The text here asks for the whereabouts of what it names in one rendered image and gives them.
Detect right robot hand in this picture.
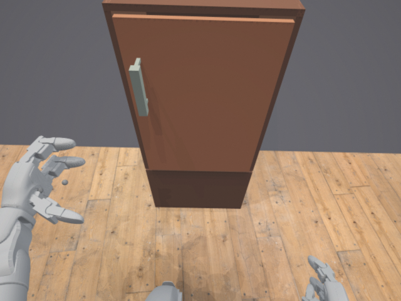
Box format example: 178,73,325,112
302,255,349,301

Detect robot left shin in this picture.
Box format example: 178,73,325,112
162,281,175,287

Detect left robot hand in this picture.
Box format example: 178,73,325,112
1,136,85,224

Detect cupboard door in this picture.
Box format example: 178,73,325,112
112,14,295,172

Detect left robot forearm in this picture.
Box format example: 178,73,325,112
0,207,36,301

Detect left robot thigh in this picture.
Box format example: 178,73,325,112
145,285,182,301

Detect handle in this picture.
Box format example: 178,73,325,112
129,58,148,116

